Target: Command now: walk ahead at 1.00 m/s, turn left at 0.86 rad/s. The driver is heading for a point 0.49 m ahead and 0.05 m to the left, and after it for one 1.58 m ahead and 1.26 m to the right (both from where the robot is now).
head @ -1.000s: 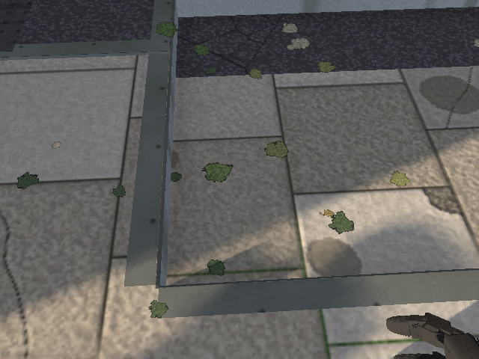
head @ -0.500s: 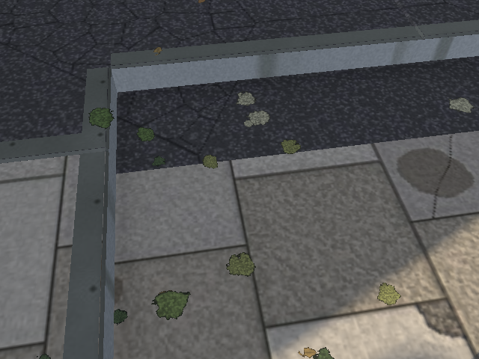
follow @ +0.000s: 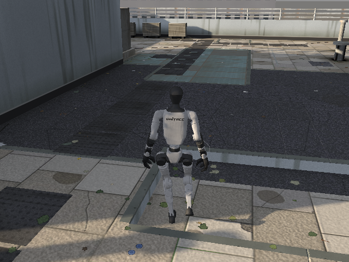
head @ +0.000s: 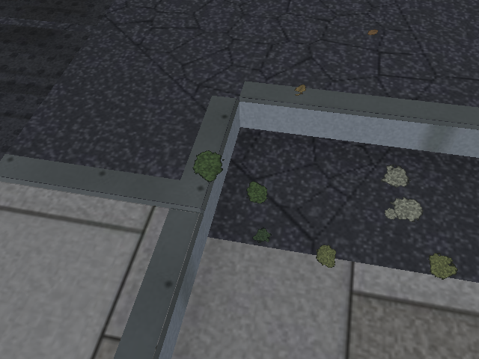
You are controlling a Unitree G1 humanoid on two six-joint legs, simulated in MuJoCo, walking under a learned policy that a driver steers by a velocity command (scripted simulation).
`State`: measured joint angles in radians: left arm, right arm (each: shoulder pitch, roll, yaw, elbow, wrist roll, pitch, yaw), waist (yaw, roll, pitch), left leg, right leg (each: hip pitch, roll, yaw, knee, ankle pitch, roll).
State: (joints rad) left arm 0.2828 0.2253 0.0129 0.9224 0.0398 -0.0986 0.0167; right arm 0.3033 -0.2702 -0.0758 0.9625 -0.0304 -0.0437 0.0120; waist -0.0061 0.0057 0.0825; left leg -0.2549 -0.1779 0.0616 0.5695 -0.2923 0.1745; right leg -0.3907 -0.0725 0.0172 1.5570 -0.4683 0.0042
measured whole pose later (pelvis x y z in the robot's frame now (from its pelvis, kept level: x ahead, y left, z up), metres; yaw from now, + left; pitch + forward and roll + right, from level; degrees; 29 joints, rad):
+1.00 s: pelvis +0.58 -0.06 +0.00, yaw -11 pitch +0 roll +1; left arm 0.12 0.30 0.09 0.65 0.01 0.09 -0.05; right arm 0.25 -0.28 -0.07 0.71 -0.02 -0.01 -0.01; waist -0.02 0.03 0.04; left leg -0.34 0.21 0.30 0.66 -0.30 -0.04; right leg -0.34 -0.03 -0.07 0.64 -0.29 -0.02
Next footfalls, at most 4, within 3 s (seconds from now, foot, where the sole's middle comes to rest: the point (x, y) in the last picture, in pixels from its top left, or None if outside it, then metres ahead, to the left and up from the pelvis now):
0.22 right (332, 355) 0.47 -0.19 -0.76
0.56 left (227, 286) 0.67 0.09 -0.76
1.00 right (319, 300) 0.62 -0.17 -0.76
1.42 left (261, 260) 0.75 -0.02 -0.76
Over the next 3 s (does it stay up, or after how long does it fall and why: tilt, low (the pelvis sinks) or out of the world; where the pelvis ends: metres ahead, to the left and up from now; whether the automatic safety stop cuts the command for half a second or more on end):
stays up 1.10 -0.84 0.02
